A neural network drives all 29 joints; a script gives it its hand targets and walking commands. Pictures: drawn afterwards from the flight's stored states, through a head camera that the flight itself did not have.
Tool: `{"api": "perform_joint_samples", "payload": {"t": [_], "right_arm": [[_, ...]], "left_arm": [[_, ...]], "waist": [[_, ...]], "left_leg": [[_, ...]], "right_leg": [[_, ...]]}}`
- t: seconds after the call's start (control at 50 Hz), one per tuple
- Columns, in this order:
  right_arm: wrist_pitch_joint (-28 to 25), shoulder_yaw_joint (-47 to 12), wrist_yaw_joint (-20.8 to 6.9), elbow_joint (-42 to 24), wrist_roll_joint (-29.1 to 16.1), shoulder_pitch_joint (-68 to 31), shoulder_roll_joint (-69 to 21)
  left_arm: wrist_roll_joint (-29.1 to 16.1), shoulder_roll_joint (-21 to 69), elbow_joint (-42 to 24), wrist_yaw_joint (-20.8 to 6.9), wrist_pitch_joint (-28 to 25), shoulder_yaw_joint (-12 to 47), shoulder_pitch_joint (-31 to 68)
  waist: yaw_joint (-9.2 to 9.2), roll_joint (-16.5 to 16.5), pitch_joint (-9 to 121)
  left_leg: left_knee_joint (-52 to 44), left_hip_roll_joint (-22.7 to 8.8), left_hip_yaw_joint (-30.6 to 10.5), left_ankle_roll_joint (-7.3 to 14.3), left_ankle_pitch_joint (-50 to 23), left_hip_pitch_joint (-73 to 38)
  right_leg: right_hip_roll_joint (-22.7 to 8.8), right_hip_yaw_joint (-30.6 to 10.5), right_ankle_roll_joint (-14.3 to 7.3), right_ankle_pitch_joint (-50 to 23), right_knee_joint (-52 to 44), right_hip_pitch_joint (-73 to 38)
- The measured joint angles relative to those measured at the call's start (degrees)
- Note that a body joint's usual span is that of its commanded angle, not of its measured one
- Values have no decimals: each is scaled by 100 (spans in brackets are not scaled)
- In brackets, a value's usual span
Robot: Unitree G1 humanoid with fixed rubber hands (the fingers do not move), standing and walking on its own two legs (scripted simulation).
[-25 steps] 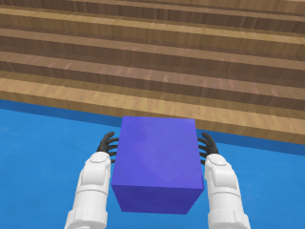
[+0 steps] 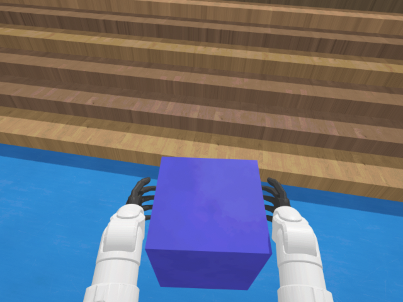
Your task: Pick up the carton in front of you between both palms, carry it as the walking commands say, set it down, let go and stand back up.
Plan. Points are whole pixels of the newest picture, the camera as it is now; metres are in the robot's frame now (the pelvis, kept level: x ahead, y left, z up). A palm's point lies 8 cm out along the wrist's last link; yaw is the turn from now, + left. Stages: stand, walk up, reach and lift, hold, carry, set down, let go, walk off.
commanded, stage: hold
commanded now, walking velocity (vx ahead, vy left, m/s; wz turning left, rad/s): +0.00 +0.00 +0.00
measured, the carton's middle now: (206, 226) +0.30 +0.00 -0.03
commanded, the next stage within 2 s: carry in 0.62 s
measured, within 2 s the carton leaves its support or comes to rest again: neither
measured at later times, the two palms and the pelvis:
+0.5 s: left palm (134, 211) +0.28 +0.15 +0.05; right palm (280, 214) +0.28 -0.15 +0.05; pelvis -0.01 +0.00 +0.00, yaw +0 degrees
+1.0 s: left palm (149, 172) +0.36 +0.13 +0.08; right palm (284, 174) +0.37 -0.17 +0.08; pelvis +0.08 -0.01 +0.00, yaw +0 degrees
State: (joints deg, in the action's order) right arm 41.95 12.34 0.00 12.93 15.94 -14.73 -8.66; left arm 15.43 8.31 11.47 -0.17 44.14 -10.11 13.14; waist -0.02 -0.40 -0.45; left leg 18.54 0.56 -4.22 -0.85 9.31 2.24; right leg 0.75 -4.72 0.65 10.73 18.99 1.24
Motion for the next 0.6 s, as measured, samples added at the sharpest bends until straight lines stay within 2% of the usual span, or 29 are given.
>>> {"api": "perform_joint_samples", "payload": {"t": [0.36,0.6], "right_arm": [[-3,348,-72,279,180,-371,-95],[19,256,-78,201,166,-275,-68]], "left_arm": [[158,93,286,-65,32,-319,401],[148,70,211,-61,54,-221,309]], "waist": [[9,-7,-151],[15,-12,-123]], "left_leg": [[238,32,31,18,29,125],[139,25,39,17,24,58]], "right_leg": [[-11,-34,23,41,269,147],[-11,-45,21,31,169,83]]}}
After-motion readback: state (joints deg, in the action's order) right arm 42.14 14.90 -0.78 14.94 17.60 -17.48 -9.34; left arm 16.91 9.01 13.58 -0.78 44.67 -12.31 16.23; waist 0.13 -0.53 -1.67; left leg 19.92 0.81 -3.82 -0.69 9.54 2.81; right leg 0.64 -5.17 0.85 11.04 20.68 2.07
